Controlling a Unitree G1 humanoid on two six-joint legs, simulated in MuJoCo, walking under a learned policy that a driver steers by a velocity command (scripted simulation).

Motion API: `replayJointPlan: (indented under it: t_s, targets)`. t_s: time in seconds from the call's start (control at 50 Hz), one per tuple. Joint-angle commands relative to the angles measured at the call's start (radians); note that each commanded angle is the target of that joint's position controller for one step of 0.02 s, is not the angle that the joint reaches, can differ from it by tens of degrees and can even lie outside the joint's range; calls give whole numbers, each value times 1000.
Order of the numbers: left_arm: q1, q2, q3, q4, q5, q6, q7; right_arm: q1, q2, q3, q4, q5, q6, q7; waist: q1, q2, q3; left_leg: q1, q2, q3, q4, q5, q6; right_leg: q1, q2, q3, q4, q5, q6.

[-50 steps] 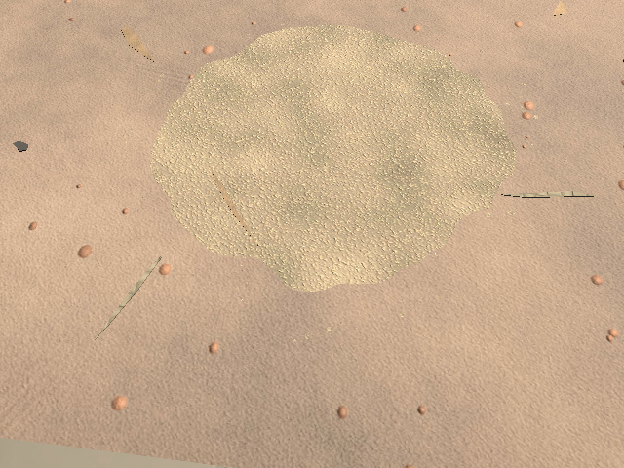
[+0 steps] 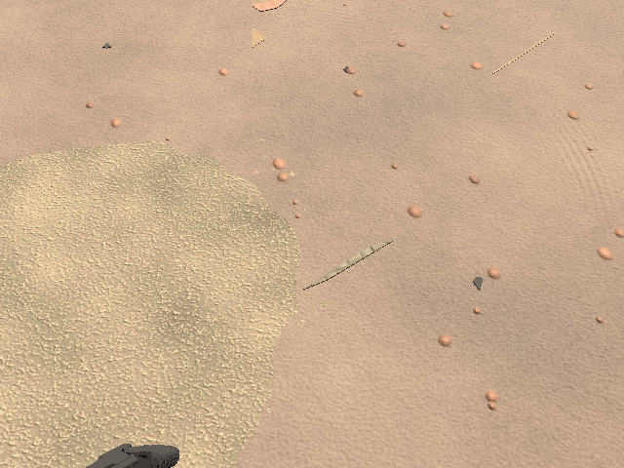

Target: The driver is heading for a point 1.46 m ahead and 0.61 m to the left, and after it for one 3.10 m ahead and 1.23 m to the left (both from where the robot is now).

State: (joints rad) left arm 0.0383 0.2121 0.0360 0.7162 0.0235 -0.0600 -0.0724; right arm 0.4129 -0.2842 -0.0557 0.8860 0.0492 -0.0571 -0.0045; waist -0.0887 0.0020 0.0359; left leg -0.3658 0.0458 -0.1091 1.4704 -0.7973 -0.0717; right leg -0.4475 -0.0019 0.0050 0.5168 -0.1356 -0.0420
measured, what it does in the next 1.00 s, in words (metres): walks ahead, turning left: left foot, then right foot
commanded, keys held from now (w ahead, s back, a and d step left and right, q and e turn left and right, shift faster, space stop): q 1.00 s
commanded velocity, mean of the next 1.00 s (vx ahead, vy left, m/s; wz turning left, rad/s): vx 0.03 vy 0.00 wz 0.49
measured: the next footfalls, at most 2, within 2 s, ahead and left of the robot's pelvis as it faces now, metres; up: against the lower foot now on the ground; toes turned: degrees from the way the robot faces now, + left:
left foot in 0.44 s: +0.10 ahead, +0.15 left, +0.00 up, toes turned +18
right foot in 0.94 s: +0.24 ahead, -0.03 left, +0.00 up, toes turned +37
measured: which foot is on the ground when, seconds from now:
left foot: up 0.00-0.42, down 0.44-0.94, up 0.96-1.00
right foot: down 0.00-0.44, up 0.46-0.92, down 0.94-1.00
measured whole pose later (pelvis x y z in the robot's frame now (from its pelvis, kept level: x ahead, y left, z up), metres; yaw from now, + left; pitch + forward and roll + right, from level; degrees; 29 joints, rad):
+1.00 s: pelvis +0.13 +0.04 +0.00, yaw +34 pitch +4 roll -1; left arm 0.08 0.26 0.08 0.75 0.02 -0.02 0.00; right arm 0.21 -0.32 -0.09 0.59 0.01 0.05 -0.04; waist -0.03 0.05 0.00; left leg -0.43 -0.12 -0.21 0.84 -0.51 0.00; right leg -0.34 0.04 0.05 0.53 -0.24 -0.01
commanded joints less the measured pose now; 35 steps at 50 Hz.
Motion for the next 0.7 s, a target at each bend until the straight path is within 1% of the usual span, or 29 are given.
replayJointPlan:
  t_s: [0.02, 0.04, 0.06, 0.08, 0.1, 0.12, 0.16, 0.18, 0.2, 0.22, 0.24, 0.28, 0.32, 0.36, 0.38, 0.4, 0.42, 0.44, 0.46, 0.48, 0.5, 0.52, 0.54, 0.56, 0.58, 0.6, 0.62, 0.66, 0.7]
  targets:
    - [143, 167, 43, -5, -16, 17, 23, 87, -88, -18, -43, 7, 4, -25, 71, -77, -360, -380, 53, -66, 35, 272, 3, 529, -409, 301, -33, 633, -278]
    - [92, 147, 34, 0, -5, 16, 29, 80, -71, -14, -44, -11, 38, -46, 41, -101, -303, -296, 67, -30, 54, 374, -8, 335, -441, 340, -110, 518, -287]
    - [51, 147, 31, 2, 7, 11, 39, 71, -65, -21, -51, -25, 66, -56, 10, -75, -201, -204, 73, -27, -50, 464, -30, 149, -387, 257, -179, 472, -265]
    - [37, 147, 31, 15, 20, 2, 46, 56, -62, -25, -65, -36, 78, -62, 2, -107, -162, -168, 63, -9, -110, 482, -40, 95, -350, 187, -195, 472, -246]
    - [42, 142, 31, 24, 24, -3, 57, 29, -51, -27, -85, -46, 77, -67, 6, -112, -156, -175, 70, -4, -214, 495, -43, 114, -321, 131, -199, 474, -225]
    - [58, 137, 33, 39, 19, -5, 71, -20, -37, -23, -111, -49, 75, -66, 22, -129, -154, -192, 75, 1, -311, 511, -41, 156, -308, 94, -193, 504, -206]
    - [96, 142, 38, 62, 9, 2, 101, -95, -25, -19, -153, -45, 75, -59, 49, -134, -173, -193, 76, 13, -420, 526, -34, 226, -311, 67, -190, 508, -197]
    - [101, 156, 44, 64, 6, 12, 111, -121, -20, -18, -168, -43, 77, -54, 59, -128, -176, -193, 73, 27, -454, 539, -29, 246, -320, 59, -201, 465, -200]
    - [109, 171, 50, 65, 4, 21, 118, -140, -25, -21, -184, -42, 83, -48, 65, -121, -170, -190, 68, 34, -470, 554, -23, 251, -330, 60, -218, 396, -204]
    - [105, 178, 54, 64, 1, 30, 122, -165, -27, -24, -198, -42, 90, -43, 72, -113, -152, -197, 64, 45, -490, 560, -16, 252, -336, 52, -233, 307, -203]
    - [101, 183, 59, 64, -6, 36, 124, -183, -31, -28, -208, -43, 97, -39, 76, -105, -127, -198, 62, 54, -506, 553, -8, 241, -338, 45, -252, 224, -205]
    - [97, 185, 65, 64, -12, 47, 125, -224, -29, -32, -232, -44, 109, -31, 88, -101, -87, -199, 54, 77, -552, 532, 8, 238, -340, 25, -260, 113, -196]
    - [100, 196, 73, 64, -17, 59, 124, -258, -26, -34, -256, -44, 113, -20, 98, -100, -66, -180, 41, 107, -611, 483, 25, 250, -342, 2, -241, 94, -185]
    - [109, 216, 82, 64, -24, 70, 121, -280, -24, -35, -277, -40, 112, -4, 107, -103, -73, -145, 20, 142, -686, 441, 44, 283, -353, -12, -196, 134, -166]
    - [107, 226, 86, 65, -29, 75, 120, -282, -25, -36, -283, -38, 111, 4, 104, -104, -83, -117, 8, 160, -741, 439, 58, 302, -356, -19, -162, 155, -149]
    - [99, 232, 89, 65, -37, 80, 120, -267, -24, -38, -283, -36, 109, 11, 89, -99, -94, -63, -10, 184, -829, 487, 76, 306, -348, -40, -118, 153, -121]
    - [115, 225, 88, 74, -41, 85, 118, -246, -33, -44, -276, -36, 107, 12, 79, -83, -106, 20, -35, 200, -923, 569, 98, 285, -329, -73, -58, 118, -77]
    - [166, 196, 83, 93, -32, 86, 111, -203, -81, -62, -265, -37, 107, 4, 75, -16, -121, 154, -30, 153, -1004, 718, 131, 208, -285, -130, 57, 48, -9]
    - [140, 134, 64, 58, 6, 79, 102, -144, -208, -95, -271, -44, 101, -13, 77, 247, -147, 370, 191, -162, -1028, 1155, 223, -62, -165, -233, 401, -237, 90]
    - [13, 117, 51, -18, 12, 65, 99, -116, -255, -96, -290, -72, 89, -7, 30, 353, -191, 450, 366, -440, -1048, 1360, 446, -337, -12, -108, 645, -583, 141]
    - [-42, 173, 65, -19, -9, 59, 94, -88, -224, -88, -292, -86, 72, 5, -18, 179, -238, 456, 350, -399, -1066, 1323, 475, -373, -15, 25, 762, -565, 136]
    - [-45, 175, 70, -20, -24, 59, 97, -130, -216, -84, -289, -80, 60, 2, 17, 146, -201, 432, 295, -313, -1052, 1291, 423, -400, -19, 53, 778, -479, 121]
    - [-16, 179, 73, 0, -15, 64, 108, -194, -194, -80, -296, -54, 62, -9, 53, 87, -175, 388, 242, -241, -1046, 1230, 359, -395, -37, 65, 734, -378, 118]
    - [4, 194, 78, 6, -6, 71, 117, -249, -171, -71, -308, -36, 71, -19, 82, 96, -161, 331, 212, -205, -1053, 1187, 321, -357, -45, 70, 687, -306, 120]
    - [18, 184, 76, 7, -4, 74, 117, -269, -170, -67, -317, -36, 77, -25, 102, 105, -167, 270, 185, -188, -1058, 1184, 305, -288, -30, 60, 677, -254, 122]
    - [30, 170, 72, 8, -5, 74, 115, -271, -172, -67, -322, -41, 80, -28, 109, 95, -176, 254, 169, -179, -1064, 1164, 297, -258, -14, 55, 651, -215, 123]
    - [30, 155, 68, 7, -8, 74, 113, -264, -176, -68, -324, -44, 80, -32, 106, 86, -182, 251, 159, -174, -1067, 1134, 292, -242, -4, 55, 604, -187, 124]
    - [-4, 132, 59, -5, -9, 71, 113, -242, -180, -71, -321, -40, 81, -40, 90, 88, -178, 254, 145, -185, -1066, 1051, 282, -228, 6, 68, 485, -144, 129]
    - [-20, 132, 59, -15, -11, 70, 107, -233, -188, -73, -323, -39, 85, -45, 85, 116, -170, 221, 137, -215, -1078, 910, 278, -187, 13, 85, 403, -117, 132]
Velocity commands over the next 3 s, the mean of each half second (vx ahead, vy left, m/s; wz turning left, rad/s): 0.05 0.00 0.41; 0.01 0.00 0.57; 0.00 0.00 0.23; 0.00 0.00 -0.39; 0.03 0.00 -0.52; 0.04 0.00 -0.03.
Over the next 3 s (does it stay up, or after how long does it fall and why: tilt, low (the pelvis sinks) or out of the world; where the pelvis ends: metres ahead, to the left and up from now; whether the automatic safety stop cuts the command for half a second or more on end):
stays up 0.25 0.07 0.00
